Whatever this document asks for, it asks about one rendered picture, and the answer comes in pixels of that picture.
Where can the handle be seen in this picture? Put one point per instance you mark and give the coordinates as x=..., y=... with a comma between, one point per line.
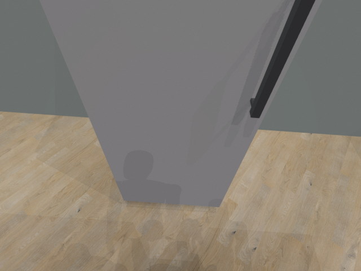
x=289, y=35

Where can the fridge door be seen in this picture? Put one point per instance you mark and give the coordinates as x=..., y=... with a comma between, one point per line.
x=167, y=86

